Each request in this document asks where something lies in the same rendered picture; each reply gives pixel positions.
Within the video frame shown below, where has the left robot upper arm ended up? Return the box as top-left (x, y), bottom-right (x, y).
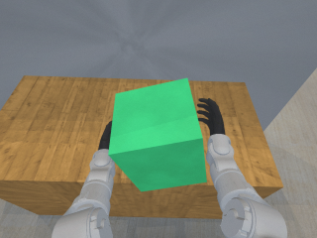
top-left (53, 206), bottom-right (113, 238)

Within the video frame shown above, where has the robot right hand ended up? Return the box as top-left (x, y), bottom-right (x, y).
top-left (197, 98), bottom-right (226, 136)

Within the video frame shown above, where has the robot left forearm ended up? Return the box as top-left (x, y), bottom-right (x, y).
top-left (52, 149), bottom-right (116, 238)

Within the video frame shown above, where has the robot left hand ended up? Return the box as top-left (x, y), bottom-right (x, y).
top-left (98, 121), bottom-right (113, 150)

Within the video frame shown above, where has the pedestal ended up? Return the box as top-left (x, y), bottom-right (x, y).
top-left (0, 75), bottom-right (284, 219)

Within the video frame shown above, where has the carton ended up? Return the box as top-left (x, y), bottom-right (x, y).
top-left (108, 78), bottom-right (207, 192)

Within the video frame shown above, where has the robot right forearm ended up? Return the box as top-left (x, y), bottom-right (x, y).
top-left (206, 134), bottom-right (271, 212)

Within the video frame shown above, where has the right robot upper arm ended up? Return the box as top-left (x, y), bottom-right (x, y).
top-left (220, 196), bottom-right (287, 238)

